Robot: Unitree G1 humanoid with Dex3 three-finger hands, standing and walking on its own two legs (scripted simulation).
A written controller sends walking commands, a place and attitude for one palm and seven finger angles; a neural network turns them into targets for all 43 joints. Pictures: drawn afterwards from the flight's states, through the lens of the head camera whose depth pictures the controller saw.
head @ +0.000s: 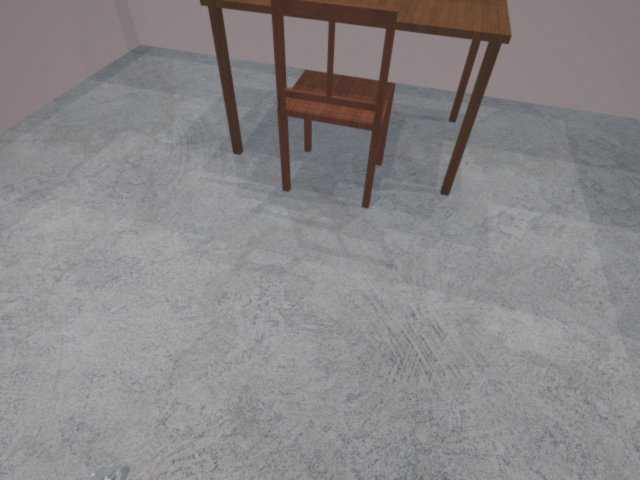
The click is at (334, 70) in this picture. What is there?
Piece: chair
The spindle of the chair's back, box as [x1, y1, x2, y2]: [326, 19, 334, 97]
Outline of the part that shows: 334,19 329,19 326,96 330,97 332,85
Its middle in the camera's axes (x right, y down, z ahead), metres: +0.03 -0.64 +1.39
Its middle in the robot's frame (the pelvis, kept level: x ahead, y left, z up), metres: +1.47 +0.04 -0.11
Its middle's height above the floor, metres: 0.66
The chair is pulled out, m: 0.00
